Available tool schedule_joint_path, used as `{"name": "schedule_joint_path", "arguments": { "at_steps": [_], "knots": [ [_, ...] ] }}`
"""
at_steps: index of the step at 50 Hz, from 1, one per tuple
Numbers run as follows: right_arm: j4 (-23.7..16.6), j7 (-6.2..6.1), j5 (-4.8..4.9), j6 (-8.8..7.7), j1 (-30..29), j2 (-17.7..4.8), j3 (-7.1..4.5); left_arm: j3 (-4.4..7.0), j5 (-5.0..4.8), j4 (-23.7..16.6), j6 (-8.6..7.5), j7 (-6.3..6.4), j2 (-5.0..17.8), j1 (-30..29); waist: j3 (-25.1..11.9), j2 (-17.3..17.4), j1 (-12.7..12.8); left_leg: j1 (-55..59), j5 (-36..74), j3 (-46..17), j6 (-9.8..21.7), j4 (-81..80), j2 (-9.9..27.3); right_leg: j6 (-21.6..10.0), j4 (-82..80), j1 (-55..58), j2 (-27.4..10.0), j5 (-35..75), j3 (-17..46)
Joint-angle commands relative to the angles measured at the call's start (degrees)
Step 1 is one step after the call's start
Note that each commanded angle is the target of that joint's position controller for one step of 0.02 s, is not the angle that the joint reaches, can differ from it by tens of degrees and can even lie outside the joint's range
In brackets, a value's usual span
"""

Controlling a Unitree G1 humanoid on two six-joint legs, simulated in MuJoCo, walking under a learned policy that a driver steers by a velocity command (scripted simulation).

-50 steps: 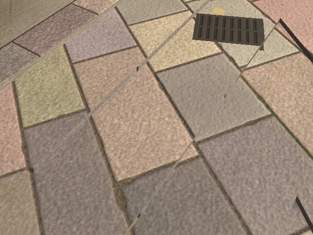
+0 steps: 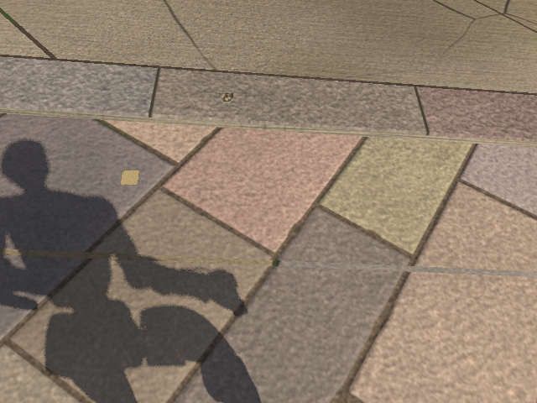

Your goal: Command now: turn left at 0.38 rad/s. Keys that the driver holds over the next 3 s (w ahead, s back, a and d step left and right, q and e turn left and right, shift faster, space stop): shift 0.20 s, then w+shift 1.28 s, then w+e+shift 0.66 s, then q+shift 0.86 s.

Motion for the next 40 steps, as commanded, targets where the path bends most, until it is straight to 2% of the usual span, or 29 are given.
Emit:
{"name": "schedule_joint_path", "arguments": {
  "at_steps": [1,4,7,10,11,12,13,14,15,16,17,19,21,22,23,25,26,28,29,30,31,32,33,34,35,36,37,38,40],
  "knots": [
    [-4.57,-0.81,-0.23,-1.73,-4.73,-6.51,-1.01,0.31,-0.45,-3.81,-0.63,0.04,2.82,-1.09,-8.11,10.16,1.23,7.46,24.43,-9.97,9.85,-9.99,11.27,0.77,1.91,-0.25,-0.37,4.48,2.08],
    [-3.59,-1.0,-0.14,-1.5,-3.91,-6.62,-0.98,-1.15,-0.49,-4.41,-0.63,-0.53,0.38,-3.03,-7.48,10.86,-0.17,9.84,23.14,-10.14,9.89,-8.98,11.03,0.9,-11.33,3.28,-1.1,4.05,2.38],
    [-2.73,-0.42,-0.34,-1.1,-3.64,-7.61,-1.22,-1.38,-0.81,-4.53,-0.63,-1.17,0.93,-2.83,-6.53,11.88,-1.25,7.53,22.95,-12.17,11.6,-8.06,11.94,0.48,-19.17,10.07,-0.75,-0.83,1.44],
    [-1.6,0.02,0.46,-0.89,-4.71,-6.06,-0.56,-1.63,-1.16,-3.84,-1.0,-1.44,0.51,-0.99,-5.39,10.89,-0.29,6.51,24.52,-13.98,11.22,-5.94,11.26,-0.58,-30.45,16.0,-0.13,2.13,0.58],
    [-0.71,0.08,1.05,-0.89,-3.96,-4.13,0.16,-2.31,-0.72,-2.92,-1.43,-1.9,-1.13,1.76,-7.58,9.43,1.3,4.77,10.81,-13.39,9.49,-6.96,9.45,-1.42,-39.07,22.77,0.5,8.24,-0.65],
    [0.13,0.27,1.17,-1.13,-1.43,-5.27,-0.24,-1.98,-0.4,-1.68,-1.77,-2.12,0.23,3.88,-8.06,8.57,0.63,1.57,-5.54,-13.79,7.98,-7.1,7.06,-2.41,-37.14,27.41,1.5,7.16,-1.34],
    [-0.16,0.61,0.7,-1.44,-2.0,-5.15,-0.17,-1.35,-0.67,-1.04,-2.15,-2.06,2.88,7.55,-6.4,4.94,1.26,-4.89,-21.87,-13.12,6.33,-2.84,4.31,-5.45,-37.19,29.51,-3.0,-2.36,4.44],
    [-1.62,1.16,0.76,-2.36,-3.01,-3.32,0.2,-0.18,-0.98,0.22,-2.6,-1.93,7.04,10.91,-2.91,-3.98,1.39,-17.03,-26.02,-4.43,3.15,4.55,-1.67,-10.92,-41.8,31.57,-8.54,-22.6,13.59],
    [-3.17,1.23,2.05,-3.63,-7.93,-3.7,0.05,0.57,-1.09,1.18,-3.57,-2.21,8.66,15.17,0.75,-12.14,5.01,-23.43,-18.43,3.3,0.52,18.31,-4.32,-17.5,-54.31,30.82,-17.41,-37.23,31.28],
    [-4.9,1.11,3.35,-4.59,-13.47,-6.35,-1.03,0.45,-0.36,1.61,-4.71,-1.93,8.29,16.23,6.46,-11.96,6.84,-31.04,-17.66,-0.2,0.53,28.12,-0.95,-20.64,-58.58,29.92,-22.51,-36.36,40.29],
    [-4.85,1.24,3.35,-5.38,-13.12,-5.64,-1.15,-0.02,-0.35,1.38,-5.78,-1.58,7.0,15.07,6.57,-8.6,5.3,-34.8,-14.3,-2.34,0.84,33.14,1.2,-19.91,-57.61,31.6,-22.24,-32.05,39.51],
    [-4.12,2.02,1.79,-6.64,-11.11,-3.46,-0.75,-0.72,-1.02,0.86,-6.84,-1.46,4.51,13.95,2.41,-5.08,3.9,-36.92,-6.39,-2.38,1.17,34.32,3.34,-16.76,-55.97,35.51,-18.45,-23.51,31.46],
    [-3.38,2.5,1.41,-7.34,-10.49,-2.05,-0.58,-1.06,-1.31,0.73,-6.8,-1.36,3.33,13.59,0.34,-4.55,3.42,-31.84,-0.13,0.33,0.04,30.46,3.6,-14.6,-56.69,32.95,-14.19,-14.63,22.63],
    [-3.67,4.8,-4.8,-5.02,-11.41,-2.24,-0.09,-0.7,1.71,1.53,-6.26,-2.29,4.66,13.42,0.23,-3.66,3.22,-25.73,1.43,4.11,-0.99,27.8,1.97,-13.55,-58.57,27.42,-10.07,-11.26,16.27],
    [-3.71,5.86,-4.09,-3.97,-10.74,-0.85,0.13,-0.5,1.74,1.32,-6.11,-2.72,4.51,12.43,0.45,-6.73,2.61,-20.58,2.03,5.36,-1.41,23.77,1.49,-12.94,-59.06,23.98,-8.37,-8.1,12.39],
    [-3.74,6.44,-1.76,-3.07,-10.41,-0.93,0.41,-0.26,0.92,1.09,-6.18,-3.35,4.86,11.43,0.92,-8.57,2.22,-11.21,2.68,5.86,-1.48,13.51,1.36,-11.65,-60.29,19.73,-7.51,-4.4,8.38],
    [-3.63,6.2,-1.42,-2.84,-10.42,-2.04,0.12,-0.04,0.76,1.24,-6.18,-3.58,5.62,11.86,0.97,-8.58,2.35,-8.3,1.6,6.77,-1.0,10.56,1.02,-11.75,-60.64,19.87,-8.61,-3.92,8.49],
    [-3.67,5.27,-1.6,-2.73,-9.24,-3.78,-0.41,0.27,0.64,1.97,-5.92,-3.65,6.98,13.4,1.59,-7.13,2.02,-3.61,-0.59,8.06,0.39,5.02,0.57,-12.75,-59.69,21.39,-11.93,-3.52,9.57],
    [-2.73,4.47,-1.72,-2.92,-5.79,-4.07,-0.68,0.28,0.68,2.51,-5.66,-3.61,7.42,13.58,1.36,-5.31,0.06,1.14,-1.8,10.09,1.05,1.79,-1.15,-13.06,-55.7,21.01,-12.15,0.43,8.6],
    [-0.28,3.54,-2.16,-3.49,2.0,-5.24,-1.4,-0.09,0.58,3.06,-5.46,-3.49,6.58,14.29,-1.77,-0.24,-3.52,11.75,-1.44,10.39,1.67,-0.44,-3.01,-12.29,-44.13,18.9,-10.05,12.91,4.95],
    [3.42,2.42,-2.81,-4.16,13.58,-8.0,-2.81,-0.9,0.78,2.96,-5.68,-3.41,4.39,14.3,-10.0,7.38,-8.54,30.49,-2.46,5.64,3.07,0.64,-0.33,-10.54,-24.1,10.24,-5.81,22.13,0.3],
    [4.89,1.34,-3.23,-4.34,23.67,-15.82,-4.64,-2.82,0.1,-1.68,-6.07,-3.71,-1.82,11.45,-18.67,25.37,-12.27,46.03,-28.32,-22.04,7.93,-9.36,17.93,-7.03,0.46,-8.82,2.06,-5.89,-2.0],
    [3.89,0.8,-2.69,-4.74,21.35,-13.54,-3.59,-2.57,0.92,-2.92,-6.12,-3.02,-0.87,3.06,-13.03,16.09,-13.37,35.81,-33.95,-37.86,7.52,-21.56,20.56,-7.83,9.33,-16.0,5.39,-9.67,7.14],
    [3.54,0.59,-3.51,-5.0,14.72,-12.11,-2.74,-2.26,0.36,-4.5,-6.11,-3.28,0.18,1.54,-6.58,10.02,-8.33,31.27,-26.16,-33.04,8.34,-19.1,21.38,-8.68,13.41,-19.97,1.67,-3.21,7.24],
    [3.45,0.88,-3.2,-5.31,10.87,-8.96,-1.84,-2.35,0.58,-3.81,-6.17,-4.05,1.34,1.34,-5.08,4.6,-5.67,25.12,-21.18,-26.33,7.99,-17.4,18.61,-8.63,11.06,-17.17,-1.88,1.1,6.26],
    [3.69,1.06,-2.42,-5.62,8.2,-7.08,-1.04,-2.47,0.94,-3.63,-5.85,-4.75,1.1,2.77,-3.72,5.32,-2.47,19.16,-18.02,-20.63,7.03,-18.8,15.91,-7.78,7.77,-13.36,-3.61,2.52,5.66],
    [3.77,1.07,-2.36,-5.92,6.53,-4.68,-0.07,-2.67,1.44,-3.0,-4.83,-5.29,0.75,4.41,-3.28,7.62,-0.28,14.72,-17.39,-17.23,6.56,-20.43,13.93,-6.64,8.43,-10.22,-3.85,3.12,4.78],
    [4.17,0.99,-2.25,-6.33,6.35,-3.77,0.36,-2.8,1.62,-2.99,-3.88,-5.98,0.5,4.38,-2.69,8.88,0.56,12.58,-15.91,-14.42,6.84,-22.09,12.71,-5.84,10.1,-9.71,-3.51,4.79,3.91],
    [5.58,0.98,-1.8,-7.15,7.59,-4.68,0.14,-3.23,1.35,-4.84,-2.67,-6.54,0.14,0.8,0.82,9.02,1.55,11.17,-14.28,-12.12,8.55,-26.12,12.75,-5.11,12.53,-15.29,-3.69,7.06,3.25]
  ]
}}
Next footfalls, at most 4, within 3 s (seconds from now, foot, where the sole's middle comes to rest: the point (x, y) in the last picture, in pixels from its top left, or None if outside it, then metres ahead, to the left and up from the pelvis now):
0.24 right None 0.05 -0.13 -0.78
0.58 left None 0.23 0.17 -0.76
1.06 right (254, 343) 0.59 -0.01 -0.75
1.50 left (201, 187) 1.05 0.16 -0.72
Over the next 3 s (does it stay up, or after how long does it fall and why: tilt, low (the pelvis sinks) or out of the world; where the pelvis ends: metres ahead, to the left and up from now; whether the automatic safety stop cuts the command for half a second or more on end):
stays up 1.89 -0.14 0.09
